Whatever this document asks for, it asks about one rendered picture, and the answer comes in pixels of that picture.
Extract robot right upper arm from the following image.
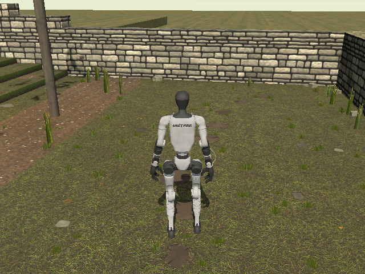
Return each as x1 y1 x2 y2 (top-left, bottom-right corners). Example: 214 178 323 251
194 115 208 148

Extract robot torso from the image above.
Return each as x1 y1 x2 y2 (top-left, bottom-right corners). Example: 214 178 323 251
169 113 196 171

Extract robot left hand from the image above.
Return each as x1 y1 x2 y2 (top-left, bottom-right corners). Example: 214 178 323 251
150 165 163 181

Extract robot left forearm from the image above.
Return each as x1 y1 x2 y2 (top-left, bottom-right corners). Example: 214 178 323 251
151 139 163 167

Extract robot right forearm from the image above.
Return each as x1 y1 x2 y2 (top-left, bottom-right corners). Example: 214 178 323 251
202 140 213 168

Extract robot left upper arm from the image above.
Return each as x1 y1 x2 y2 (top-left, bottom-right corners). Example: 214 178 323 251
157 115 171 147

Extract humanoid robot head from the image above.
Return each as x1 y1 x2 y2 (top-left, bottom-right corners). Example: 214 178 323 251
173 91 192 118

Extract robot right hand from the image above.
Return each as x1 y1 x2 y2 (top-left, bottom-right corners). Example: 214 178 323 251
201 166 214 183

